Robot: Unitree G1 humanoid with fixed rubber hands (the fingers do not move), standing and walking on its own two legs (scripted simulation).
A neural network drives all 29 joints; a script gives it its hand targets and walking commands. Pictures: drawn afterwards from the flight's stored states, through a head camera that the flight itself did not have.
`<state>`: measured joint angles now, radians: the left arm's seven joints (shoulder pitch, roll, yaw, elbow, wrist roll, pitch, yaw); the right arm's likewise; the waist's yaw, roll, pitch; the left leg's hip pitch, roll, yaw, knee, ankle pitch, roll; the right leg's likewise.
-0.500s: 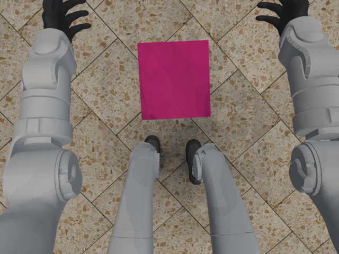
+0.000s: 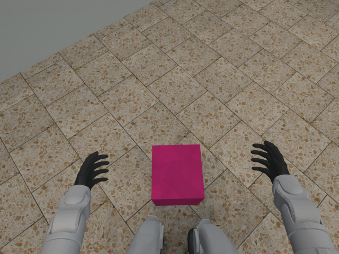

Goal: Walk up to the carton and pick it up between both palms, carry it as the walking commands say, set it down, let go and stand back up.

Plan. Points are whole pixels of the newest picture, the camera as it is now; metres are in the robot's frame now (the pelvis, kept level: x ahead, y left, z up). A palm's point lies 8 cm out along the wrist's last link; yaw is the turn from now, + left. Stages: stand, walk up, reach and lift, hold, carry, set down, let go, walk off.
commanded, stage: let go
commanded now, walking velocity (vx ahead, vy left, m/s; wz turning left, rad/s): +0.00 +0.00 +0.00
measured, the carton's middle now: (176, 177) +0.42 -0.01 -0.58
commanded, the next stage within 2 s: stand in 0.72 s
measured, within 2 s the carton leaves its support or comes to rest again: neither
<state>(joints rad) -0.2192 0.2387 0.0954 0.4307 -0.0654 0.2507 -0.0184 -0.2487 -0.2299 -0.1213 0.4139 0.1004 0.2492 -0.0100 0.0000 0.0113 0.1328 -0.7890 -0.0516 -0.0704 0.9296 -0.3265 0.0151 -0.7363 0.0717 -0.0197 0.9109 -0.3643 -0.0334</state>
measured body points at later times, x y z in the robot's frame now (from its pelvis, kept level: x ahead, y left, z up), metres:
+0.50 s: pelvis +0.05 -0.01 +0.05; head +0.07 +0.00 +0.49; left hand +0.23 +0.22 -0.02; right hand +0.22 -0.24 -0.03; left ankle +0.08 +0.10 -0.68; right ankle +0.05 -0.10 -0.68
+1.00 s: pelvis +0.09 -0.01 +0.05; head +0.05 -0.01 +0.50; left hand +0.23 +0.27 -0.03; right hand +0.26 -0.27 -0.02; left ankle +0.08 +0.10 -0.68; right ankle +0.05 -0.10 -0.68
